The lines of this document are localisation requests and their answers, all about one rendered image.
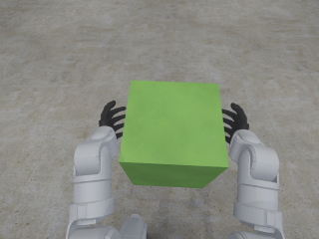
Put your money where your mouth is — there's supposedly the left robot shin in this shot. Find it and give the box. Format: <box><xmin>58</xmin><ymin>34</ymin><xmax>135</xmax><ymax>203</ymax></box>
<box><xmin>131</xmin><ymin>214</ymin><xmax>142</xmax><ymax>219</ymax></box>

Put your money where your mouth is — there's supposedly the robot left upper arm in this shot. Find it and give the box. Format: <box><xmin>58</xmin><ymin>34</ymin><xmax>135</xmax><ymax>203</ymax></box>
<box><xmin>69</xmin><ymin>226</ymin><xmax>121</xmax><ymax>239</ymax></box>

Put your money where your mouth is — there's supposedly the robot right forearm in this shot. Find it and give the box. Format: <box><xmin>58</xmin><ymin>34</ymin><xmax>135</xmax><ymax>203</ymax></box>
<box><xmin>228</xmin><ymin>129</ymin><xmax>285</xmax><ymax>239</ymax></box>

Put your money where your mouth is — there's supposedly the robot left forearm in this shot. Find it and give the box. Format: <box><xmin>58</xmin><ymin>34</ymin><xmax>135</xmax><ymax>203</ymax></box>
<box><xmin>65</xmin><ymin>125</ymin><xmax>119</xmax><ymax>239</ymax></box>

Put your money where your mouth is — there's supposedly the carton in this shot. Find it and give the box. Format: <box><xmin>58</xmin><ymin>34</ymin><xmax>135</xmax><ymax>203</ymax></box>
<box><xmin>119</xmin><ymin>80</ymin><xmax>229</xmax><ymax>188</ymax></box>

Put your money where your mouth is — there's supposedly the robot right hand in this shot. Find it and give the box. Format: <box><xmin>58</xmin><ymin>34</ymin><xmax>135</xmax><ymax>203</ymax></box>
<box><xmin>221</xmin><ymin>103</ymin><xmax>249</xmax><ymax>144</ymax></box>

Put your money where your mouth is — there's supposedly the robot left hand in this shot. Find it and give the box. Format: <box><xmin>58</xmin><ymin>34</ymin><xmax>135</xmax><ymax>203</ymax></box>
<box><xmin>99</xmin><ymin>101</ymin><xmax>126</xmax><ymax>139</ymax></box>

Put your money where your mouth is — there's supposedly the left robot thigh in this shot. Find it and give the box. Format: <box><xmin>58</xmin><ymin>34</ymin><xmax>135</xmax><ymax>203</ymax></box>
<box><xmin>118</xmin><ymin>217</ymin><xmax>148</xmax><ymax>239</ymax></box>

